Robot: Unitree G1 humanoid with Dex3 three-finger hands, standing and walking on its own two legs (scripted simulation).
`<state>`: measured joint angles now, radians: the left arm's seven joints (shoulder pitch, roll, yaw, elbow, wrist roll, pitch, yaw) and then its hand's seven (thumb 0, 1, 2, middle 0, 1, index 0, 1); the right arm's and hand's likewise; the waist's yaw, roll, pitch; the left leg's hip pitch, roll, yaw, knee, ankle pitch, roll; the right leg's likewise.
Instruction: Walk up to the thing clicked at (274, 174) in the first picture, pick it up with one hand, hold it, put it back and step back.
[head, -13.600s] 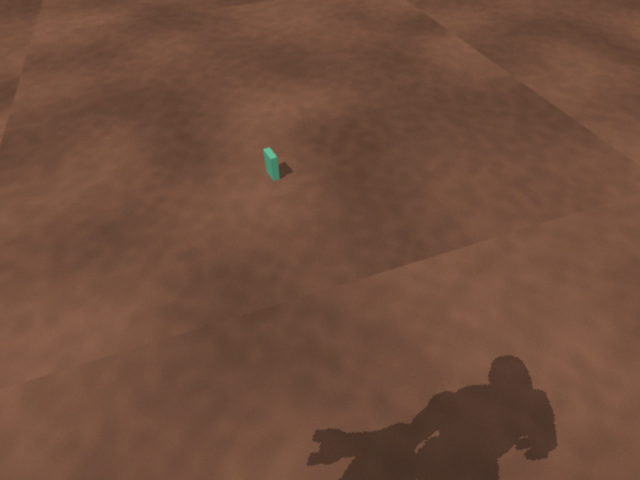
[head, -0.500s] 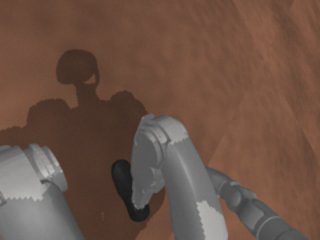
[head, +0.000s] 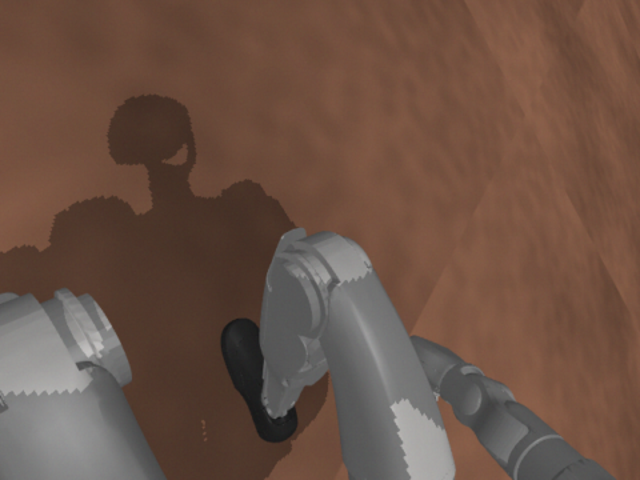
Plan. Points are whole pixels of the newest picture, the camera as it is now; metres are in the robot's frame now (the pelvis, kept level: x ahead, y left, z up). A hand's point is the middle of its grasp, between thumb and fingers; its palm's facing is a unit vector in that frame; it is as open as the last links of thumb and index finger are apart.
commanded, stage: settle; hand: left
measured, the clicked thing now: out of the picture +0.43 +0.32 -0.21
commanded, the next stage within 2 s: hold in 0.56 s
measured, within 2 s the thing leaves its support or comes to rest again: neither
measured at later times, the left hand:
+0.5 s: hand out of the picture +0.41 +0.36 -0.15, palm faces +0.51 -0.86 +0.01, open 11.9 cm
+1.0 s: hand out of the picture +0.35 +0.36 +0.01, palm faces +0.46 -0.88 -0.05, open 11.9 cm
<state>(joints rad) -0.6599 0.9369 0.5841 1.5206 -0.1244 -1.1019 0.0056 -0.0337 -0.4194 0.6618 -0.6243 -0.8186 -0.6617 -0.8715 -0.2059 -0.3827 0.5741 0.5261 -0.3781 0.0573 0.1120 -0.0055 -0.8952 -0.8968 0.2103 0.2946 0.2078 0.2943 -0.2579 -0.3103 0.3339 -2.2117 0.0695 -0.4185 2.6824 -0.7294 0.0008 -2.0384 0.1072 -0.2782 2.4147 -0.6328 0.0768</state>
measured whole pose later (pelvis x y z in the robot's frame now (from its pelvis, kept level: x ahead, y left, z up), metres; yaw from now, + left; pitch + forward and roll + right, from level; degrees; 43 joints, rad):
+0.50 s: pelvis +0.00 +0.00 +0.00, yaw +1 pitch +12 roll -18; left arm -0.63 0.87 0.59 1.31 -0.14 -1.00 -0.06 -0.03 -0.61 0.79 -0.65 -1.05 -0.68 -1.11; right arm -0.15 -0.37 0.49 0.54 -0.34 0.07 0.11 -0.01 -0.91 -0.91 0.21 0.30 0.21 0.29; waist -0.22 -0.27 0.28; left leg -2.22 0.07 -0.39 2.66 -0.71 0.00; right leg -2.05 0.09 -0.26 2.41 -0.64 0.06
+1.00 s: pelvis +0.01 -0.01 +0.05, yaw +8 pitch +26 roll -11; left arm -0.39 0.52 0.43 0.66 -0.19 -0.59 -0.11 -0.03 -0.61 0.80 -0.64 -1.07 -0.67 -1.12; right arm 0.01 -0.29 0.16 0.58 -0.10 0.08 0.09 0.00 -0.90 -0.89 0.21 0.29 0.21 0.29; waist -0.09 -0.07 -0.04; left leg -2.24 0.06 -0.21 2.44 -0.69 0.00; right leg -2.10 0.02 -0.15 2.32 -0.69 0.03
